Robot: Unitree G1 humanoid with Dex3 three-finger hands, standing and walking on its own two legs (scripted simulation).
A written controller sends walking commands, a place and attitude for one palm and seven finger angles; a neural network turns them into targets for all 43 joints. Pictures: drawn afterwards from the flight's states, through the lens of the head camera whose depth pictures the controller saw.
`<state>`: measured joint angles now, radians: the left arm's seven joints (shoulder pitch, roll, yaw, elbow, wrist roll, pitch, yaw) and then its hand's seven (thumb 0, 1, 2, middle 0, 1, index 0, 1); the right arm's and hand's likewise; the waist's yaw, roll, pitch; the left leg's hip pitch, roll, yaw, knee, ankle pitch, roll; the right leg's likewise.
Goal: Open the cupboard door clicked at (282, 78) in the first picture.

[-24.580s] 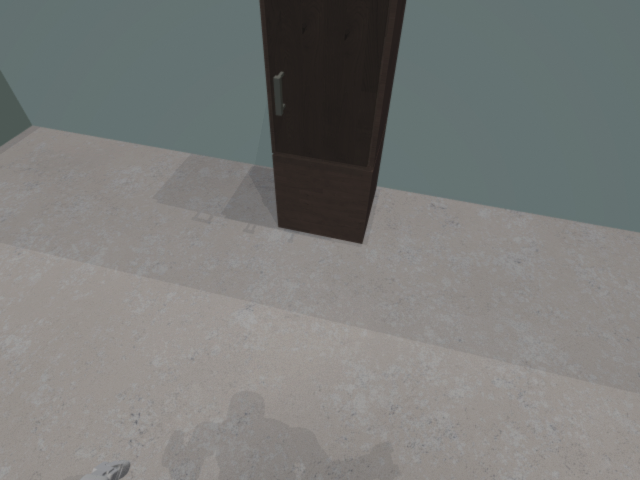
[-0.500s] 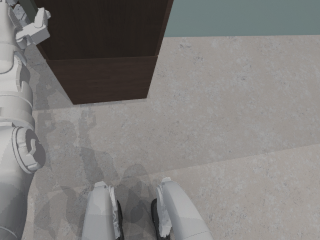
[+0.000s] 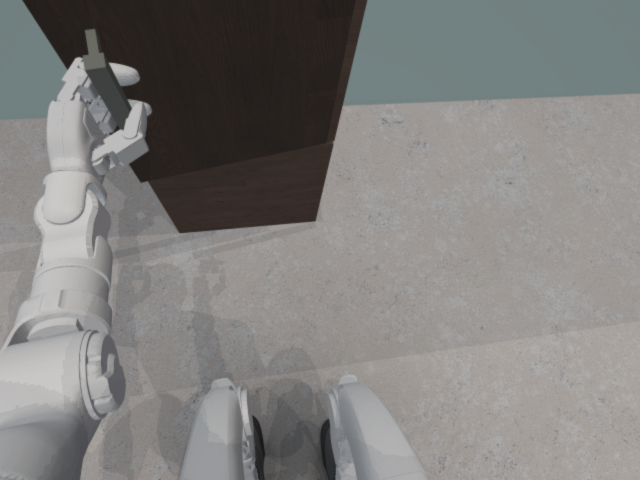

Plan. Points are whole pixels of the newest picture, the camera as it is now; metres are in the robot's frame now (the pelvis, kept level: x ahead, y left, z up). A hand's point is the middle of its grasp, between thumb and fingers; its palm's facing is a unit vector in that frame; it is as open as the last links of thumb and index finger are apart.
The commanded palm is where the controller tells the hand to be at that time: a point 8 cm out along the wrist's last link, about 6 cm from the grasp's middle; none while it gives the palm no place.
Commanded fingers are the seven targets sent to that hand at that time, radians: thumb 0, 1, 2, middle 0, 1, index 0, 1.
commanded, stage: pull the door open along its arc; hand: left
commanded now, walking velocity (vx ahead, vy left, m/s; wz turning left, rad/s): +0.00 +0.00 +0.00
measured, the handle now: (115, 90) +0.57 +0.20 +0.04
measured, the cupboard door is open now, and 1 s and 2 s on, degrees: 10 50 53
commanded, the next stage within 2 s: open thumb and fingers to let go in 0.68 s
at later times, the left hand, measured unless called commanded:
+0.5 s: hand (228, 219) +0.40 +0.07 +0.04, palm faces +0.41 -0.91 -0.03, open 6.3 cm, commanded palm +0.33 +0.09 +0.03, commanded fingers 0.00 0.90 0.90 -0.40 -1.35 -0.40 -1.35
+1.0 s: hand (275, 243) +0.38 +0.02 +0.03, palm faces +0.43 -0.90 -0.06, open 6.8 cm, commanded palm +0.32 +0.06 +0.03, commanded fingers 0.00 0.06 0.54 -0.34 -1.26 -0.34 -1.26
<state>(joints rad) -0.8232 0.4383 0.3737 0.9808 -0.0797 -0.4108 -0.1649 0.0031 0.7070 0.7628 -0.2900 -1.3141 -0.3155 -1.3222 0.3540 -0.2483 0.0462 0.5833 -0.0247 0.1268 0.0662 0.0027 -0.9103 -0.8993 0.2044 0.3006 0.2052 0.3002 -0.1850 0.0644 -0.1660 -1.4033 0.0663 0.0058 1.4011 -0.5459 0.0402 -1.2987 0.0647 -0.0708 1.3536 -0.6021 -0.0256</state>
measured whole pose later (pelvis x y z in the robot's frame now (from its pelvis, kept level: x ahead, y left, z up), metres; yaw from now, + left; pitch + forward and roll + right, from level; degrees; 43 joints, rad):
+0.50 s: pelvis +0.01 -0.02 +0.02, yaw +4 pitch +26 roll -1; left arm -0.39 -0.08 0.00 0.67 0.15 -0.50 0.62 0.01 0.69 0.79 -0.30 -1.29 -0.28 -1.30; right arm 0.22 -0.18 -0.02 0.58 -0.11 0.10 0.11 0.00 -0.91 -0.90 0.20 0.30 0.20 0.30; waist -0.06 0.03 -0.21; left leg -1.23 0.03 0.01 1.32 -0.53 0.01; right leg -1.15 0.03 -0.07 1.32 -0.63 -0.05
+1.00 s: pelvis +0.01 -0.06 +0.01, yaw +7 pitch +24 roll +2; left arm -0.32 -0.14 -0.08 0.65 0.16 -0.50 0.66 0.00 0.54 0.75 -0.37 -1.30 -0.36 -1.31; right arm 0.14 -0.18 -0.01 0.63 -0.12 -0.03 0.04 0.01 -0.91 -0.90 0.20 0.30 0.20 0.30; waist -0.04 0.03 -0.21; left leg -1.22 0.01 -0.03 1.30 -0.51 -0.05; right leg -1.14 0.01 -0.11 1.37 -0.65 -0.11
